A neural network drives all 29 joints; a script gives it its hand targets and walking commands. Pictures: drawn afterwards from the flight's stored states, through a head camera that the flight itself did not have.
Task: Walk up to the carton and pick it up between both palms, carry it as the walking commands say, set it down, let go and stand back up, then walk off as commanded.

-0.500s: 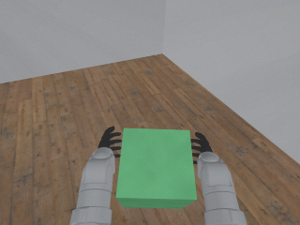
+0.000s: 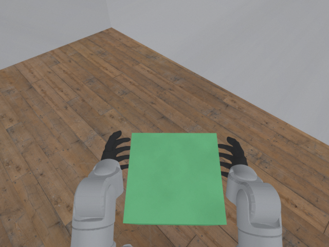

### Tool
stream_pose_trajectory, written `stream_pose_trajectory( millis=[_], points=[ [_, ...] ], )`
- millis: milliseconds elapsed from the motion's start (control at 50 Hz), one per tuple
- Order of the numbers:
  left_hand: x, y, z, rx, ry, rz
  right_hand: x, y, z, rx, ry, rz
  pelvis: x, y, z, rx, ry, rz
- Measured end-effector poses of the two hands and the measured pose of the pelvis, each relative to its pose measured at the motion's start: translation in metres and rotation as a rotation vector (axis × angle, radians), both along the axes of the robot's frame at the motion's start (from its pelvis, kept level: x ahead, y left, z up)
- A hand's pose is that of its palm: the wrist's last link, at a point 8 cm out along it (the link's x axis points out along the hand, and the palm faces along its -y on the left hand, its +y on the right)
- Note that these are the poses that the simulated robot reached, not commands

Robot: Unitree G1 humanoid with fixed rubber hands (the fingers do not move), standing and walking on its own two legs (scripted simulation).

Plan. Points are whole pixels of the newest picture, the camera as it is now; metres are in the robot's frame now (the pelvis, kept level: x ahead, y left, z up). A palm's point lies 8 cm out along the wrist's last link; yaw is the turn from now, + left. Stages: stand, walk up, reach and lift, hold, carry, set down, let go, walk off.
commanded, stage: carry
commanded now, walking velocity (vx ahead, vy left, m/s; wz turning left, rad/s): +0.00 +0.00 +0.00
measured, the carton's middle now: (173, 183) +0.29 -0.02 -0.01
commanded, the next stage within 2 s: none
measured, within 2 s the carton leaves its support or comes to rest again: neither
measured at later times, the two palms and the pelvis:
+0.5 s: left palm (73, 224) +0.17 +0.16 +0.10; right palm (226, 216) +0.18 -0.11 +0.09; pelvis -0.10 +0.03 +0.00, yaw +0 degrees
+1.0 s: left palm (74, 229) +0.16 +0.16 +0.10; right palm (232, 223) +0.17 -0.11 +0.10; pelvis -0.11 +0.02 +0.00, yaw +0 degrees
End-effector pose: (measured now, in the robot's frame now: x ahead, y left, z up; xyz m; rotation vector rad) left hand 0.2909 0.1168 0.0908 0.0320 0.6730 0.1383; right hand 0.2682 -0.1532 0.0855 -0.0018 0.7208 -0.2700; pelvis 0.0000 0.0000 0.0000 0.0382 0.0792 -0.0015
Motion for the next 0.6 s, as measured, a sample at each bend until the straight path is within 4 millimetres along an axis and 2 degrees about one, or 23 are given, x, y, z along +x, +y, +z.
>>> stream_pose_trajectory(
  millis=[80, 140, 260, 340, 440, 540, 600],
  points=[
    [-0.019, 0.003, 0.016, 0.009, -0.059, 0.004, -0.02, 0.003, 0.023, 0.008, -0.075, -0.002, -0.018, 0.003, 0.001, -0.005, -0.002, -0.009],
    [-0.036, 0.017, 0.025, 0.008, -0.094, 0.03, -0.03, 0.017, 0.032, -0.003, -0.11, 0.021, -0.029, 0.01, -0.002, -0.017, -0.003, -0.004],
    [-0.084, 0.054, 0.013, -0.009, -0.033, 0.104, -0.056, 0.054, 0.029, -0.052, -0.041, 0.117, -0.051, 0.023, -0.003, -0.027, -0.047, -0.004],
    [-0.108, 0.062, 0.01, -0.018, -0.006, 0.125, -0.069, 0.062, 0.023, -0.067, -0.011, 0.141, -0.066, 0.026, -0.004, -0.034, -0.053, 0.005],
    [-0.118, 0.055, 0.013, 0.012, 0.004, 0.104, -0.081, 0.055, 0.014, -0.019, -0.011, 0.106, -0.088, 0.026, -0.003, -0.046, -0.052, 0.011],
    [-0.116, 0.042, 0.003, 0.024, 0.043, 0.056, -0.095, 0.041, -0.003, -0.005, 0.03, 0.065, -0.101, 0.026, -0.002, -0.042, -0.054, 0.008],
    [-0.114, 0.036, 0.003, 0.015, 0.014, 0.043, -0.1, 0.035, -0.002, 0.001, 0.003, 0.042, -0.109, 0.024, -0.003, -0.041, -0.055, 0.005]
  ],
)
